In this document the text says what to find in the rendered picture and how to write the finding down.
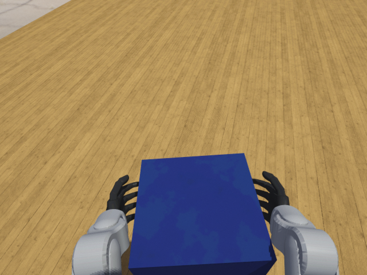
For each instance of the carton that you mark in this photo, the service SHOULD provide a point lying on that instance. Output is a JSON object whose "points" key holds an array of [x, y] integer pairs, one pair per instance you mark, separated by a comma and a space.
{"points": [[199, 215]]}

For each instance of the robot left hand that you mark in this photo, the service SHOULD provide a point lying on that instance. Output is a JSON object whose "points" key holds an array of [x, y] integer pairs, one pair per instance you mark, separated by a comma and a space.
{"points": [[118, 199]]}

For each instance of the robot right hand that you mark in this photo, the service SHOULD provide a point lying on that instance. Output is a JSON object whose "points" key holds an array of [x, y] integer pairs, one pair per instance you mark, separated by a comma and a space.
{"points": [[275, 197]]}

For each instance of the robot left forearm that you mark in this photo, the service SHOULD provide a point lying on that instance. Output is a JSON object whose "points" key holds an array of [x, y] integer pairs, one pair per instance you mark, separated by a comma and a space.
{"points": [[99, 251]]}

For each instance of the robot right forearm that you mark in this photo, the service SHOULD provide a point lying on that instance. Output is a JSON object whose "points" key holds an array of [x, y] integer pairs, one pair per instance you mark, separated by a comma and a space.
{"points": [[306, 250]]}

